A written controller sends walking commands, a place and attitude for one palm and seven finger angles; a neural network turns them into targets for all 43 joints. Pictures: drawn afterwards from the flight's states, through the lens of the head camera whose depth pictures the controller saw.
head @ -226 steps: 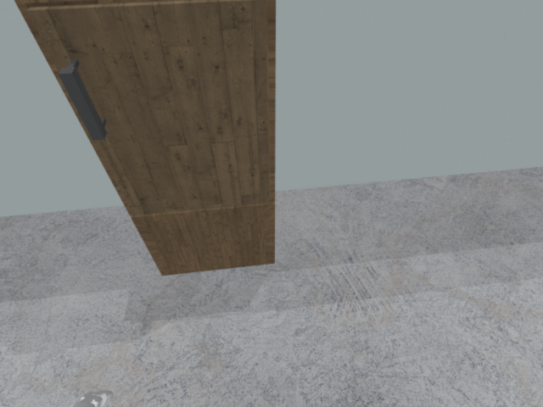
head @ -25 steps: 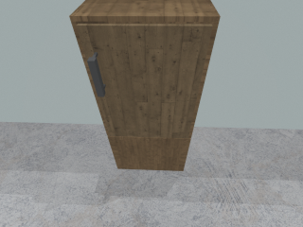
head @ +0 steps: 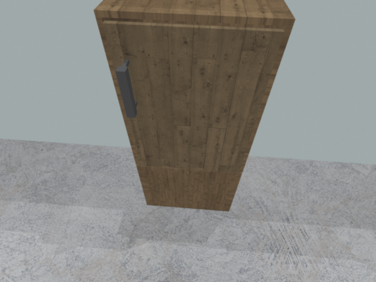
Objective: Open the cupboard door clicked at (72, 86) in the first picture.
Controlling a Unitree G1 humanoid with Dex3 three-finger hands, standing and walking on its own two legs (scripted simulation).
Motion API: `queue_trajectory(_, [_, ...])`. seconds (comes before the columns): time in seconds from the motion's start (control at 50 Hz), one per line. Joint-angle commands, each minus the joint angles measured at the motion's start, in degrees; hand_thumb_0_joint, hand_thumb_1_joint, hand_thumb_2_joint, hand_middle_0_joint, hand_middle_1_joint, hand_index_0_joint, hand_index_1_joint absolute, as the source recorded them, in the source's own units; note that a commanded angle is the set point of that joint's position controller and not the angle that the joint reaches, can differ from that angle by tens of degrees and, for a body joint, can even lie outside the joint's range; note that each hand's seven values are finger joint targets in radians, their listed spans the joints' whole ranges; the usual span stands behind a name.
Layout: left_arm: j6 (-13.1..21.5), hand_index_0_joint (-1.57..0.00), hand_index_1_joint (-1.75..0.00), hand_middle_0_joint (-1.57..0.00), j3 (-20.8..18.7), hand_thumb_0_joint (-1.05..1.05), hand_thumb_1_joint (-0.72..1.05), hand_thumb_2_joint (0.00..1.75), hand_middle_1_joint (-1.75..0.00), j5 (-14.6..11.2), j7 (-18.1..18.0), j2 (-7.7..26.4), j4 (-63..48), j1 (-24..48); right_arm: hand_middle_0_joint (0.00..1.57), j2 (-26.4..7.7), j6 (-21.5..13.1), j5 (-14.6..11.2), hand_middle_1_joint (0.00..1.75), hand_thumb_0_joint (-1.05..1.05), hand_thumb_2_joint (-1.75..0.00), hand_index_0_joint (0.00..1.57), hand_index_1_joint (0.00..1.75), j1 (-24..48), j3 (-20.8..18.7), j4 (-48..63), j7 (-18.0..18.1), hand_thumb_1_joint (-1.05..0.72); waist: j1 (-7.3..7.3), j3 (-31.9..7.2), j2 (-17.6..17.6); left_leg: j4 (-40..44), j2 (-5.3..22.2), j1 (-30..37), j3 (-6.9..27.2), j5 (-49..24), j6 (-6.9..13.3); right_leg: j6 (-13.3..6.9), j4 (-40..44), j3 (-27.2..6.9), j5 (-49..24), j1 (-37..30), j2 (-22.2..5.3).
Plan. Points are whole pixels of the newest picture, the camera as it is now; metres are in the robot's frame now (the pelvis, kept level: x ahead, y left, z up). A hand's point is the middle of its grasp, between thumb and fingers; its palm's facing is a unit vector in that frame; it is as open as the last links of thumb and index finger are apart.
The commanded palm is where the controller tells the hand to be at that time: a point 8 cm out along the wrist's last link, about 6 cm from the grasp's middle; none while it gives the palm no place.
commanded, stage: come to a stop and stand still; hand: left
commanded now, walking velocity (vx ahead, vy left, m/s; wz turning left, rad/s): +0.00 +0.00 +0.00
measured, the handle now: (129, 89) +0.59 +0.21 +0.08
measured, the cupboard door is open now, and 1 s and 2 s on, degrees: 0 0 0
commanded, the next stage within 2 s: look again from close up in 0.10 s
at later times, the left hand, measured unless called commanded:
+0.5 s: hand out of the picture +0.03 +0.22 -0.18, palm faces +0.00 -0.97 -0.24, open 7.4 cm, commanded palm none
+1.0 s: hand (88, 245) +0.20 +0.23 -0.03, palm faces +0.24 -0.96 -0.13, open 7.6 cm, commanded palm +0.12 +0.28 -0.05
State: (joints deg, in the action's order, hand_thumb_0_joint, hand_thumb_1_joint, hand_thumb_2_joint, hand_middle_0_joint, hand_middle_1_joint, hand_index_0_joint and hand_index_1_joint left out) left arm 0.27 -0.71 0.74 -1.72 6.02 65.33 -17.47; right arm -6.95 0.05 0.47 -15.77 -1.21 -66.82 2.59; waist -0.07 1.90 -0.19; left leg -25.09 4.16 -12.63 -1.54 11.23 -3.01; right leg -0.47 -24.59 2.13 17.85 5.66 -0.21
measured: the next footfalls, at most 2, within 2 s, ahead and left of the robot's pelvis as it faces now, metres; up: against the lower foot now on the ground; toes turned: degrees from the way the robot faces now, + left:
none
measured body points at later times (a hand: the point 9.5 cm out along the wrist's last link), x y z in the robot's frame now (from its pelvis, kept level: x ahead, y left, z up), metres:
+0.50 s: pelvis +0.00 +0.03 -0.01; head +0.01 +0.02 +0.44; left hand +0.03 +0.27 -0.16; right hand +0.03 -0.20 -0.17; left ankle +0.02 +0.15 -0.74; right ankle -0.05 -0.11 -0.74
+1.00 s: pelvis +0.00 +0.02 -0.02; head +0.02 +0.01 +0.43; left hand +0.18 +0.28 -0.02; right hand +0.13 -0.23 -0.13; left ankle +0.02 +0.15 -0.74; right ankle -0.05 -0.11 -0.74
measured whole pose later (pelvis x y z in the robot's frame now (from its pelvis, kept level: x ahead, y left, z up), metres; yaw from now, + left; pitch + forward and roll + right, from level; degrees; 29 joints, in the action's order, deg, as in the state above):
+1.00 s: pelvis +0.00 +0.02 -0.02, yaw +1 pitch +5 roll +1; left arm 10.1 -8.1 -8.1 -0.1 9.8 8.7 -23.7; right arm -11.8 -13.8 -1.1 -14.6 -3.0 -45.1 3.7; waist 0.9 -3.1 -0.3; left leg -36.8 1.3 -24.9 -1.6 16.5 -0.9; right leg 1.4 -37.7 2.7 24.5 18.0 -3.7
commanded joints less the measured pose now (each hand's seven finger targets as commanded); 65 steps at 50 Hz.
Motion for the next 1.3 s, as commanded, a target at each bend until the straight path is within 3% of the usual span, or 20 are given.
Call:
queue_trajectory(0.0, [0.3, -0.20, -0.30, -0.20, -0.9, 0.00, 0.90, 0.90, -0.30, -0.1, -0.6, 5.9, -1.3, -4.4, 0.20, -5.0, -0.8, 0.1, 0.30, 0.00, -0.90, 0.20, 0.30, -3.1, -0.6, 1.4, 0.1, -0.90, 0.14, 2.8, 0.5, 2.5, 2.3, 4.5, 1.9, -10.9, 2.7, -0.6, 5.6, -3.3, -12.7, 6.7, -5.2])
queue_trajectory(0.16, [0.4, -0.20, -0.30, -0.20, -1.0, 0.00, 0.90, 0.90, -0.30, 0.0, -0.5, 7.4, -1.6, -3.4, 0.20, -6.6, -1.0, 0.0, 0.30, 0.00, -0.90, 0.20, 0.30, -1.6, -0.6, 2.3, -0.1, -0.90, 0.00, 1.4, 0.2, 2.9, 2.4, 5.5, 2.0, -12.5, 2.9, -0.3, 5.6, -3.0, -14.1, 4.9, -5.6])
queue_trajectory(0.18, [2.3, -0.20, -0.30, -0.20, -0.7, 0.00, 0.90, 0.90, -0.30, 0.8, -2.8, 9.0, -0.9, -7.9, 0.20, -8.2, -1.7, -0.4, 0.30, 0.00, -0.90, 0.20, 0.30, 4.3, -0.3, 7.2, -1.1, -0.90, -2.25, 3.8, 3.1, -11.1, 1.7, -1.0, -0.1, -10.6, 1.9, 1.5, 7.1, -9.0, -37.4, 7.0, -9.3])
queue_trajectory(0.2, [2.9, -0.20, -0.30, -0.20, -0.9, 0.00, 0.90, 0.90, -0.30, 0.8, -2.4, 11.3, -4.0, -3.9, 0.20, -4.6, -1.2, -0.1, 0.30, 0.00, -0.90, 0.20, 0.30, 0.5, -0.1, 9.0, -1.6, -0.90, 1.91, 1.0, 4.8, -9.1, -0.4, -3.4, 0.3, 4.9, 2.7, -1.3, 4.1, -8.0, -34.1, 4.6, -11.0])
queue_trajectory(0.24, [2.9, -0.20, -0.30, -0.20, -0.4, 0.00, 0.90, 0.90, -0.30, 0.4, -1.8, 10.1, -6.5, -0.6, 0.20, -6.2, -1.1, 0.2, 0.30, 0.00, -0.90, 0.20, 0.30, -3.0, -0.2, 8.9, -1.9, -0.90, 2.80, -2.1, 1.9, -5.9, -0.1, -1.0, 1.0, -0.5, 3.2, -2.9, 1.1, -5.3, -16.2, 6.4, -7.3])
queue_trajectory(0.28, [2.4, -0.20, -0.30, -0.20, -0.8, 0.00, 0.90, 0.90, -0.30, 0.3, -1.6, 9.8, -7.1, -1.7, 0.20, -7.9, -1.9, 0.6, 0.30, 0.00, -0.90, 0.20, 0.30, -3.4, -0.2, 9.3, -1.9, -0.90, 1.38, -4.2, -7.1, -5.0, 1.9, 0.4, 2.8, -12.9, 4.2, -2.0, -3.4, -2.3, -12.6, 5.0, -4.7])
queue_trajectory(0.4, [0.8, -0.20, -0.30, -0.20, -0.4, 0.00, 0.90, 0.90, -0.30, 0.3, -0.9, 10.0, -7.5, -1.3, 0.20, -9.3, -1.3, 0.5, 0.30, 0.00, -0.90, 0.20, 0.30, -0.5, -0.2, 11.3, -1.6, -0.90, 0.20, 3.2, 0.9, -1.2, 1.3, -4.8, 4.1, -1.0, 5.1, -1.2, -1.2, -2.7, 0.5, 9.1, -3.8])
queue_trajectory(0.78, [0.8, -0.20, -0.30, -0.20, -1.1, 0.00, 0.90, 0.90, -0.30, 0.3, -0.2, 15.1, -7.8, 0.7, 0.20, -12.7, -1.8, 0.3, 0.30, 0.00, -0.90, 0.20, 0.30, 3.0, -0.5, 9.6, -1.4, -0.90, -0.33, -2.1, 1.1, -1.8, 1.6, 1.0, 2.4, -10.1, 5.1, -0.7, -1.3, -3.9, -11.5, 6.5, -5.7])
queue_trajectory(0.8, [1.3, -0.20, -0.30, -0.20, -0.3, 0.00, 0.90, 0.90, -0.30, 0.7, -2.4, 11.2, -6.8, -2.8, 0.20, -12.4, -1.5, -0.2, 0.30, 0.00, -0.90, 0.20, 0.30, 4.1, -0.7, 12.3, -1.7, -0.90, -0.45, 0.9, 1.0, -10.7, 2.9, -0.3, 1.4, -14.5, 3.5, -0.1, 1.4, -7.6, -21.1, 9.2, -7.5])
queue_trajectory(0.82, [13.8, -0.20, -0.32, -0.20, -14.8, 0.00, 0.88, 0.89, -0.32, -8.8, -2.5, 29.5, -94.6, 38.6, 0.20, -18.4, -10.3, -2.5, 0.30, 0.00, -0.90, 0.20, 0.30, 0.9, -3.0, 28.6, 0.3, -0.90, 4.51, -27.4, -9.1, -4.0, -2.7, 13.8, 1.7, -24.0, 4.5, -1.9, -5.8, 1.7, -27.5, 7.3, -2.4])
queue_trajectory(0.84, [11.2, -0.20, -0.33, -0.20, -12.5, 0.00, 0.85, 0.88, -0.33, -4.8, -4.1, 23.6, -79.7, 6.8, 0.20, -13.5, -15.9, -2.0, 0.30, 0.00, -0.90, 0.20, 0.30, 5.1, -1.3, 27.0, 3.0, -0.90, -1.35, -28.0, -17.4, -2.5, 0.6, 23.2, 3.6, -31.8, 4.9, -1.5, -12.1, 3.2, -15.4, 11.2, -0.4])
queue_trajectory(0.86, [4.3, -0.21, -0.34, -0.21, -4.4, 0.00, 0.83, 0.87, -0.34, -7.3, -4.9, 9.7, -71.6, -7.4, 0.20, -11.0, -17.8, -2.8, 0.30, 0.00, -0.90, 0.20, 0.30, 6.1, -1.6, 26.1, 2.6, -0.90, 1.09, -19.6, -15.8, -1.8, -1.5, 13.7, 3.1, -27.6, 2.7, -0.7, -13.7, 4.9, -4.4, 14.8, 0.2])
queue_trajectory(0.88, [4.1, -0.21, -0.36, -0.21, -4.1, 0.00, 0.81, 0.86, -0.36, -8.8, -3.9, 5.1, -69.4, -5.7, 0.20, -10.8, -18.0, -3.4, 0.30, 0.00, -0.90, 0.20, 0.30, 3.4, -2.6, 25.6, 2.3, -0.90, 2.35, -11.7, -8.6, -3.6, -1.6, 8.4, 2.8, -24.1, 3.1, -0.2, -10.7, 4.4, -4.6, 17.3, 0.0])
queue_trajectory(0.9, [6.5, -0.21, -0.37, -0.21, -7.0, 0.00, 0.78, 0.85, -0.37, -9.1, -2.4, 8.0, -69.7, -2.9, 0.20, -12.3, -18.2, -2.3, 0.30, 0.00, -0.90, 0.20, 0.30, 5.0, -3.6, 28.0, 2.2, -0.90, 2.59, -5.6, -4.2, -6.5, -2.5, 1.9, 2.5, -15.5, 3.2, 0.1, -7.6, 4.9, -5.9, 19.8, 0.2])
queue_trajectory(0.94, [13.5, -0.21, -0.40, -0.21, -12.5, 0.00, 0.74, 0.83, -0.40, -10.6, 2.5, 8.2, -59.0, -14.0, 0.20, -12.8, -17.5, -0.8, 0.30, 0.00, -0.90, 0.20, 0.30, 5.8, -4.8, 29.8, 2.0, -0.90, 0.46, -5.4, 8.0, -11.8, -3.8, -7.9, 1.4, -9.4, 3.2, 0.2, -10.0, 6.0, -9.8, 22.8, 1.0])
queue_trajectory(0.98, [21.4, -0.22, -0.43, -0.22, -15.5, 0.00, 0.69, 0.81, -0.43, -12.1, 10.1, 7.8, -52.2, -20.6, 0.20, -12.6, -16.5, -0.6, 0.30, 0.00, -0.90, 0.20, 0.30, 7.5, -5.7, 32.2, 0.3, -0.90, -2.90, -8.0, 11.5, -17.6, -4.2, -15.0, 0.7, -12.0, 2.3, -0.2, -18.1, 6.0, -15.6, 24.4, 1.0])
queue_trajectory(1.04, [33.3, -0.22, -0.48, -0.22, -19.3, 0.00, 0.62, 0.78, -0.48, -15.9, 22.2, 11.8, -53.7, -17.9, 0.20, -13.1, -16.9, -1.3, 0.30, 0.00, -0.90, 0.20, 0.30, 10.9, -6.3, 36.7, -1.1, -0.90, -3.80, -13.2, 7.0, -25.4, -4.8, -23.1, -0.5, -5.5, 2.3, -0.4, -25.1, 2.4, -13.9, 29.1, 0.2])
queue_trajectory(1.1, [34.2, -0.22, -0.53, -0.22, -25.6, 0.00, 0.55, 0.75, -0.53, -21.5, 30.8, 18.7, -57.4, -10.3, 0.20, -14.2, -17.3, -2.5, 0.30, 0.00, -0.90, 0.20, 0.30, 10.2, -5.7, 41.8, -0.7, -0.90, -3.55, -19.6, 1.3, -30.2, -5.3, -25.7, -1.2, -0.7, 3.1, 0.2, -25.4, -3.5, -7.3, 29.7, -1.1])
queue_trajectory(1.18, [31.8, -0.23, -0.58, -0.23, -25.1, 0.00, 0.46, 0.71, -0.58, -25.9, 32.0, 20.5, -69.6, 4.6, 0.20, -14.3, -17.4, -2.6, 0.30, 0.00, -0.90, 0.20, 0.30, 7.0, -4.3, 43.2, 1.5, -0.90, 0.03, -20.3, -0.6, -33.6, -3.9, -26.5, 0.5, 4.2, 4.1, 1.4, -22.7, -7.4, 1.9, 32.6, -0.8])
queue_trajectory(1.28, [29.9, -0.24, -0.66, -0.24, -20.5, 0.00, 0.34, 0.66, -0.66, -23.4, 31.1, 21.6, -73.7, 13.0, 0.20, -15.2, -18.9, -2.4, 0.30, 0.00, -0.90, 0.20, 0.30, 5.2, -3.0, 40.9, 3.7, -0.90, 3.09, -17.6, -3.2, -33.9, -2.6, -25.4, 2.2, 5.9, 5.2, 0.6, -22.2, -6.7, 5.8, 36.8, 0.5])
